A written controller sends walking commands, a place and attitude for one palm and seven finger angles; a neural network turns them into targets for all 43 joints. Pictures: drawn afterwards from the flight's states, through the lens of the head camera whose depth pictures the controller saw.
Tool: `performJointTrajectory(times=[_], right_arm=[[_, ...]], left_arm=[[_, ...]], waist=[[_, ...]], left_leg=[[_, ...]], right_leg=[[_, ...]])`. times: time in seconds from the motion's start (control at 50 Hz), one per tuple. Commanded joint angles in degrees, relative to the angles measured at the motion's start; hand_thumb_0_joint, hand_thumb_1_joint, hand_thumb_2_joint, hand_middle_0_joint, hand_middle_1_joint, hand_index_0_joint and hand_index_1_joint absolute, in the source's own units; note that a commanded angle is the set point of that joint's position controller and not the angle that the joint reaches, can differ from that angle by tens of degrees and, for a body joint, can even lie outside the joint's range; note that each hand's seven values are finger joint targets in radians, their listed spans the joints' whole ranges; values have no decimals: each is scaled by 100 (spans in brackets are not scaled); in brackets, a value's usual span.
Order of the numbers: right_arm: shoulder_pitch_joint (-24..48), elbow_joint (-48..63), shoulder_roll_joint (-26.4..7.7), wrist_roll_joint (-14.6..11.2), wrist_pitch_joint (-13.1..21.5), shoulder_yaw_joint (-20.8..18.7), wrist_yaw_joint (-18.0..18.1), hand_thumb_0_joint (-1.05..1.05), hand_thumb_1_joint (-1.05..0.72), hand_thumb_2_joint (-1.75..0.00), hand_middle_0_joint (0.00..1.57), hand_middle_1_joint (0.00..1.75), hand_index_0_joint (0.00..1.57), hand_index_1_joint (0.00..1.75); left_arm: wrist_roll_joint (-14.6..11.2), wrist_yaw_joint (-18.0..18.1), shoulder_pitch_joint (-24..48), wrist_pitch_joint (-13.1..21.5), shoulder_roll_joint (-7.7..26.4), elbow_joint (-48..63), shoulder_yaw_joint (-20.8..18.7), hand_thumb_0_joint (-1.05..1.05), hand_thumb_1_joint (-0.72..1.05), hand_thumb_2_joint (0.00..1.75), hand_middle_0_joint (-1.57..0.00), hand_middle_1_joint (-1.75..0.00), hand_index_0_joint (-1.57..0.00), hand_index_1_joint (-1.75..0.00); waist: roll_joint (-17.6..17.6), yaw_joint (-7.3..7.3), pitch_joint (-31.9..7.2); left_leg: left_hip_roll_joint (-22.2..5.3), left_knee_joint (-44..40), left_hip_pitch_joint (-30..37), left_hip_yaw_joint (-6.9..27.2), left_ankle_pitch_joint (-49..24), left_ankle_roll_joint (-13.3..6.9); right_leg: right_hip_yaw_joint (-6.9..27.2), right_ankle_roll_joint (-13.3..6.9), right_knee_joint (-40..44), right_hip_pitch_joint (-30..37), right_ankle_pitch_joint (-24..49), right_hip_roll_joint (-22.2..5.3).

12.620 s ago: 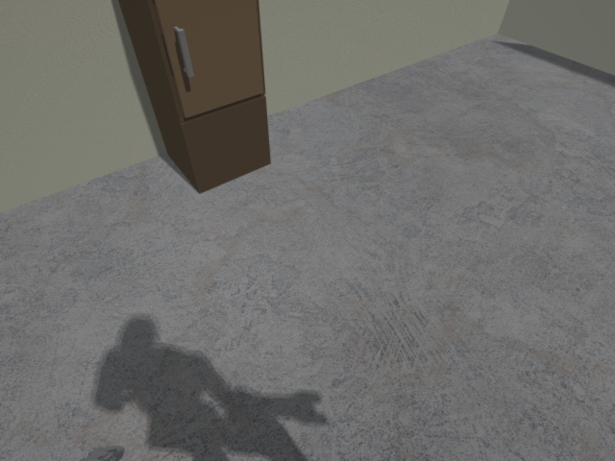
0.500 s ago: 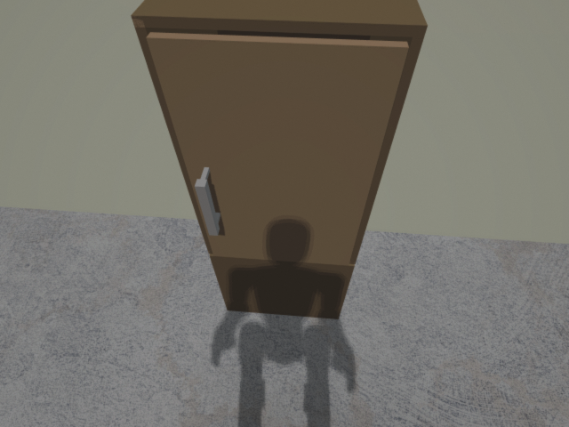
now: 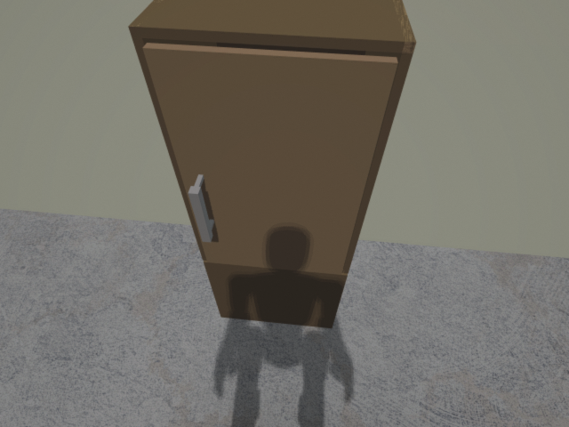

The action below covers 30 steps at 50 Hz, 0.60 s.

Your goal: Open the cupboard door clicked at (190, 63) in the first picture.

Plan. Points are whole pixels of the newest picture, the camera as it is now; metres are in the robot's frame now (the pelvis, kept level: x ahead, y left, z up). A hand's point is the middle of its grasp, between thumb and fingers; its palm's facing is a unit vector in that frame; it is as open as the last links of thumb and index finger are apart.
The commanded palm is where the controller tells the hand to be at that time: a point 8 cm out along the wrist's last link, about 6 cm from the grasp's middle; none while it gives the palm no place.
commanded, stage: come to a stop and stand still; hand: left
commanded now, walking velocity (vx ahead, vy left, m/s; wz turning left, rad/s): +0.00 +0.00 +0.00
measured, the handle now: (203, 209) +0.54 +0.21 -0.09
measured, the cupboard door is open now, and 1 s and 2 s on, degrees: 0 0 0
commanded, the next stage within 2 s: look again from close up in 0.16 s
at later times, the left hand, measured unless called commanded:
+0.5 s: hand out of the picture -0.01 +0.18 -0.18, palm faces +0.01 -0.98 -0.20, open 7.3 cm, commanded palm none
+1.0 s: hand (122, 417) +0.14 +0.23 -0.05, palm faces +0.22 -0.97 -0.08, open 7.5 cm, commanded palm +0.08 +0.28 -0.08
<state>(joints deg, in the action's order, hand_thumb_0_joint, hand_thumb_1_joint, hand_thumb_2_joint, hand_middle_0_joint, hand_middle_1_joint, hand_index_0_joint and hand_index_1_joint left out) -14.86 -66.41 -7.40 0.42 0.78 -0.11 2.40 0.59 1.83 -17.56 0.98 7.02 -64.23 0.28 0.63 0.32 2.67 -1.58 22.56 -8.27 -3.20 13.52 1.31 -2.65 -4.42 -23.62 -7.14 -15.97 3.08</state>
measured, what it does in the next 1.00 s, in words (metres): shifts its weight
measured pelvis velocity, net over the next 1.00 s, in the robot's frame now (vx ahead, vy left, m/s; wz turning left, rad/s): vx -0.04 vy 0.05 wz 0.03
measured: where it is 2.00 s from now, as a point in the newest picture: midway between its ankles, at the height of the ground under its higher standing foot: outside the picture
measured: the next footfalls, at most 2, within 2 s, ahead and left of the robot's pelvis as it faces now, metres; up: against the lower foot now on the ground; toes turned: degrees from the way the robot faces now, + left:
none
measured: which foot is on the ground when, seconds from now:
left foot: down 0.00-1.00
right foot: down 0.00-1.00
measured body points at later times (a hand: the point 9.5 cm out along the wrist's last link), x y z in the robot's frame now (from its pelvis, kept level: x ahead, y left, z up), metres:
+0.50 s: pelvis -0.02 +0.01 -0.01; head -0.02 +0.01 +0.44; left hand -0.01 +0.23 -0.16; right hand +0.01 -0.21 -0.16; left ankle -0.01 +0.12 -0.74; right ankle -0.03 -0.06 -0.74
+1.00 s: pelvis -0.04 +0.05 -0.02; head -0.03 +0.04 +0.43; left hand +0.13 +0.28 -0.05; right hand +0.05 -0.20 -0.14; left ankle -0.01 +0.12 -0.74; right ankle -0.03 -0.06 -0.74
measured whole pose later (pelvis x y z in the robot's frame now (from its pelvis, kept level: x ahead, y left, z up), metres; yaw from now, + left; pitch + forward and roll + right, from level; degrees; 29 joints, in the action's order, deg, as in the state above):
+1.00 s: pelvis -0.04 +0.05 -0.02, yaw +2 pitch +3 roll +0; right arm -18.8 -45.8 -13.1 -1.6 14.1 0.2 2.9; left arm -10.2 1.7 -24.2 12.1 9.1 -14.1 -3.4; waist -1.0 -2.7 -3.1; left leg 4.0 38.1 -25.2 -1.4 16.4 -3.2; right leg -3.3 -0.9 -39.5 -22.7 -20.2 -1.1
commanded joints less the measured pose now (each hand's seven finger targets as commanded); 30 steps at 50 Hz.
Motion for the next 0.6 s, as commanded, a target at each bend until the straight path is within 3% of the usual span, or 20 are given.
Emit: performJointTrajectory(times=[0.0, 0.22, 0.24, 0.26, 0.28, 0.3, 0.32, 0.34, 0.36, 0.38, 0.4, 0.44, 0.46, 0.52, 0.58], right_arm=[[-371, 113, -412, 13, 64, -33, 17, 0, -90, -90, 20, 30, 20, 30], [-429, 123, -386, 17, 60, -33, 36, 0, -90, -90, 20, 30, 20, 30], [245, 536, -596, -31, 132, -84, -12, 0, -90, -90, 20, 30, 20, 30], [205, 872, -449, -39, 62, -40, -40, 0, -90, -90, 20, 30, 20, 30], [-195, 879, -294, -15, 86, -71, -35, 0, -90, -90, 20, 30, 20, 30], [-284, 871, -279, -31, 84, -74, -31, 0, -90, -90, 20, 30, 20, 30], [-377, 844, -309, -41, 71, -85, -37, 0, -90, -90, 20, 30, 20, 30], [-420, 838, -348, -34, 57, -86, -35, 0, -90, -90, 20, 30, 20, 30], [-430, 819, -335, -3, 56, -91, -42, 0, -90, -90, 20, 30, 20, 30], [-406, 843, -469, 21, 57, -86, -37, 0, -90, -90, 20, 30, 20, 30], [-355, 887, -553, 30, 40, -81, -30, 0, -90, -90, 20, 30, 20, 30], [-309, 903, -554, 45, 32, -67, -51, 0, -90, -90, 20, 30, 20, 30], [-304, 890, -552, 50, 48, -60, -64, 0, -90, -90, 20, 30, 20, 30], [-372, 935, -698, 62, 58, -62, -80, 0, -90, -90, 20, 30, 20, 30], [-407, 928, -800, 77, 79, -61, -85, 0, -90, -90, 20, 30, 20, 30]], left_arm=[[-9, 44, -453, 105, 545, 148, -72, 0, 90, 90, -20, -30, -20, -30], [-10, 62, -580, 116, 511, 103, -88, 0, 90, 90, -20, -30, -20, -30], [89, 314, -1042, 289, 712, -95, -165, 0, 90, 90, -20, -30, -20, -30], [70, 321, -1013, 338, 1076, 48, -204, 0, 90, 90, -20, -30, -20, -30], [77, 303, -957, 315, 943, 205, -196, 0, 90, 90, -20, -30, -20, -30], [51, 267, -839, 283, 805, 297, -124, 0, 90, 90, -20, -30, -20, -30], [30, 232, -740, 262, 782, 362, -114, 0, 90, 90, -20, -30, -20, -30], [14, 205, -586, 233, 739, 432, -97, 0, 90, 90, -20, -30, -20, -30], [14, 184, -437, 189, 680, 454, -78, 0, 90, 90, -20, -30, -20, -30], [7, 170, -439, 157, 623, 468, -71, 0, 90, 90, -20, -30, -20, -30], [16, 166, -437, 135, 585, 487, -72, 0, 90, 90, -20, -30, -20, -30], [18, 127, -361, 101, 624, 479, -47, 0, 90, 90, -20, -30, -20, -30], [31, 118, -375, 100, 668, 475, -49, 0, 90, 90, -20, -30, -20, -30], [22, 80, -320, 81, 713, 528, -35, 0, 90, 90, -20, -30, -20, -30], [26, 56, -282, 58, 778, 589, -48, 0, 90, 90, -20, -30, -20, -30]], waist=[[-4, -14, 106], [38, 7, 139], [-56, 203, 104], [44, 0, 127], [294, -127, -641], [456, -150, -1029], [605, -148, -1137], [455, -184, -938], [61, -196, -545], [-93, -150, -281], [39, -110, 66], [-279, -94, 400], [-357, -53, 443], [86, -71, 366], [-125, -57, 362]], left_leg=[[-437, -211, 93, 345, -845, -200], [-412, -150, 23, 303, -800, -170], [-342, 1454, -549, -87, -627, -27], [25, 1673, -1197, -31, 593, -79], [-51, 1500, -1120, 132, 809, -232], [49, 1278, -872, 122, 587, -222], [43, 972, -608, 153, 264, -208], [2, 669, -374, 206, 4, -207], [-118, 450, -193, 261, -365, -224], [-320, 387, -225, 453, -750, -290], [-413, 367, -414, 534, -671, -329], [-350, 145, -572, 677, -294, -337], [-368, 54, -613, 712, -342, -357], [-333, -124, -674, 817, 99, -383], [-372, -359, -788, 948, 398, -418]], right_leg=[[826, 180, 520, -310, 1662, -920], [848, 237, 548, -255, 1827, -921], [1387, 804, 395, -194, 5609, -1420], [1335, 744, 25, 505, 7673, -1693], [1181, 438, -401, 881, 7689, -1760], [893, 119, -554, 1041, 7106, -1500], [906, -40, -487, 858, 5974, -1399], [920, -64, -376, 479, 4713, -1318], [847, -27, -304, -25, 3589, -1147], [862, 56, -134, -368, 2447, -997], [914, 84, 94, -607, 1632, -904], [990, 47, 249, -881, 472, -823], [961, 57, 286, -863, 349, -789], [975, 73, 384, -850, -280, -758], [888, 83, 302, -816, -329, -726]])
